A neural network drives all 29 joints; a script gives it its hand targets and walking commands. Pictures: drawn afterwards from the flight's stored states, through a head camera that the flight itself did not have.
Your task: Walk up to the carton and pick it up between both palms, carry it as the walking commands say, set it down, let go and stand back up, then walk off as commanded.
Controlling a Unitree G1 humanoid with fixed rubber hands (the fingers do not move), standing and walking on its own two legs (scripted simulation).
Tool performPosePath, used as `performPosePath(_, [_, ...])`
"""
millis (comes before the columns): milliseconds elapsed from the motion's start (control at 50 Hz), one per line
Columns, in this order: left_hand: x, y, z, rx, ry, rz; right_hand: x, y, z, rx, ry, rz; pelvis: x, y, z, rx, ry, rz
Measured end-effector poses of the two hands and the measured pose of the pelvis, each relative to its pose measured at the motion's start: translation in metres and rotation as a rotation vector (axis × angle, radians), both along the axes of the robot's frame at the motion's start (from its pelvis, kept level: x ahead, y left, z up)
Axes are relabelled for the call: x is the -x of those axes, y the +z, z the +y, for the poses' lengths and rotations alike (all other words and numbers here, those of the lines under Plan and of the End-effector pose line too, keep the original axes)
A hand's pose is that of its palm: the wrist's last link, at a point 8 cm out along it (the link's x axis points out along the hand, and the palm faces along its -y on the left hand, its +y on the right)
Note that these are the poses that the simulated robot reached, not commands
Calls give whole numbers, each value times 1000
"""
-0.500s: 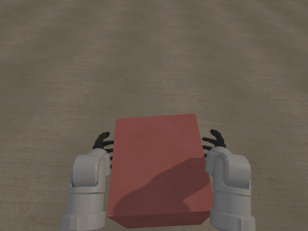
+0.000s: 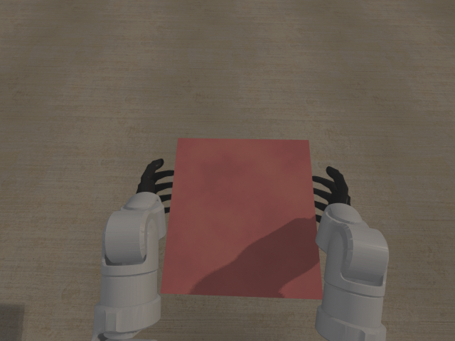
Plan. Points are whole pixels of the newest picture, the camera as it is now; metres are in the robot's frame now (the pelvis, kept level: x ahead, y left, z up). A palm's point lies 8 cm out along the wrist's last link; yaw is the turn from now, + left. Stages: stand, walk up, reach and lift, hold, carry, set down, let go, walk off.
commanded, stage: carry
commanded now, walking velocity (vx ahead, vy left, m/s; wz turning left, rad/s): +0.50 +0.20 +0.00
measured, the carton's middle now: (240, 224) +0.32 -0.02 -0.01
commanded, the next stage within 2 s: none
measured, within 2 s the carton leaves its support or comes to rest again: neither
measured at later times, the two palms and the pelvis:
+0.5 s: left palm (107, 75) +0.65 +0.28 +0.07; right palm (234, 79) +0.63 -0.01 +0.08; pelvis +0.34 +0.16 +0.02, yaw -5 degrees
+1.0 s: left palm (83, 6) +0.98 +0.43 +0.07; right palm (181, 1) +1.00 +0.14 +0.08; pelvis +0.71 +0.28 -0.01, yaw -3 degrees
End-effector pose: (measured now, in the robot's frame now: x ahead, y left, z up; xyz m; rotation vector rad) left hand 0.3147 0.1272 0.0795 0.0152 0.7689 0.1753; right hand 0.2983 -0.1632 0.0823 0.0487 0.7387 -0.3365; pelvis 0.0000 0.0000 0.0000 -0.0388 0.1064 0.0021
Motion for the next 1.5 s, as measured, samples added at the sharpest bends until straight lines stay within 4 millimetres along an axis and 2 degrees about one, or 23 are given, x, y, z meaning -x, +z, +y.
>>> performPosePath(80, [-40, -2, 26, -15, 30, 59, -52, 0, 26, 11, 44, 59, -56, 9, 15, -25, 5, -9])
performPosePath(160, [-86, 2, 60, -35, 78, 61, -115, 5, 61, 2, 90, 60, -114, 12, 38, -38, 8, -23])
performPosePath(280, [-182, 1, 115, -20, 99, -18, -214, 4, 115, 4, 107, -19, -211, -9, 92, -46, -22, -55])
performPosePath(340, [-226, -2, 134, -3, 103, 13, -251, 0, 134, 25, 107, 21, -250, -4, 113, -52, -52, -32])
performPosePath(440, [-290, -7, 146, -15, 45, 109, -299, -7, 147, 16, 45, 120, -308, 14, 142, -31, -84, -17])
performPosePath(520, [-348, -6, 151, 7, -5, 88, -344, 1, 152, 20, -22, 97, -357, 16, 159, -20, -80, -26])
performPosePath(620, [-427, 2, 160, 9, -44, 5, -416, 10, 161, 20, -45, 16, -433, 4, 173, -19, -85, -32])
performPosePath(660, [-459, 5, 165, -6, -52, -25, -449, 9, 166, 6, -42, -15, -468, -4, 178, -11, -69, -38])
performPosePath(700, [-488, 8, 174, -21, -48, -26, -480, 8, 174, -11, -37, -16, -498, -5, 183, 13, -31, -44])
performPosePath(800, [-533, 10, 218, -32, 51, 8, -553, 12, 218, 14, 69, 17, -561, 4, 199, -4, -10, -70])
performPosePath(880, [-572, 8, 253, -25, 107, 38, -611, 16, 255, 21, 124, 44, -615, 9, 222, -15, 3, -76])
performPosePath(940, [-614, 0, 279, -23, 115, 52, -657, 9, 281, 19, 128, 58, -659, 3, 248, -29, -5, -83])
performPosePath(1020, [-681, -8, 309, -5, 108, 53, -713, -2, 311, 33, 115, 61, -720, -5, 285, -57, -64, -69])
performPosePath(1100, [-745, -4, 321, 8, 76, 92, -762, 0, 322, 31, 66, 100, -764, 10, 307, -41, -83, -14])
performPosePath(1180, [-806, 2, 317, -5, 32, 70, -806, 0, 319, -22, -20, 78, -805, 18, 325, -29, -102, 14])
performPosePath(1260, [-866, 5, 313, -17, -34, 21, -852, -1, 315, -21, -52, 30, -858, 13, 334, -45, -80, -1])
performPosePath(1320, [-906, 6, 318, -35, -61, -7, -890, -3, 319, -36, -60, 0, -901, 5, 338, -33, -44, -26])
performPosePath(1420, [-952, 8, 348, -42, -8, 44, -954, 5, 349, -6, 8, 53, -965, 16, 347, -51, -25, -38])
performPosePath(1500, [-992, 13, 378, -50, 47, 60, -1015, 13, 378, -15, 64, 65, -1020, 21, 363, -73, -14, -46])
